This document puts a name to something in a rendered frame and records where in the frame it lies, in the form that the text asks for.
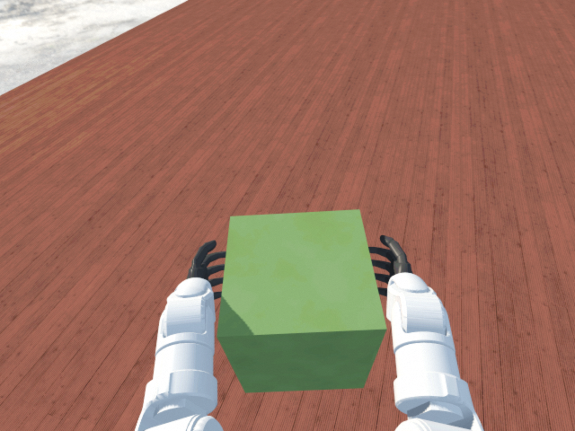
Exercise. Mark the right robot hand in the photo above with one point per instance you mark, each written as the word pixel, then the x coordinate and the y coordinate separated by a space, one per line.
pixel 398 261

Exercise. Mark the robot right forearm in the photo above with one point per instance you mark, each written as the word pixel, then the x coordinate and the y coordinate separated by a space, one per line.
pixel 428 384

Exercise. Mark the left robot hand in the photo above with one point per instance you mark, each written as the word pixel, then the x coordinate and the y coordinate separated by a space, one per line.
pixel 199 266

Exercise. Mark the carton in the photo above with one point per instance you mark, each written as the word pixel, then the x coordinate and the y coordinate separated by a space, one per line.
pixel 300 308

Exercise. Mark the robot left forearm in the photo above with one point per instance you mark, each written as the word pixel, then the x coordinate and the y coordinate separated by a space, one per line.
pixel 183 384

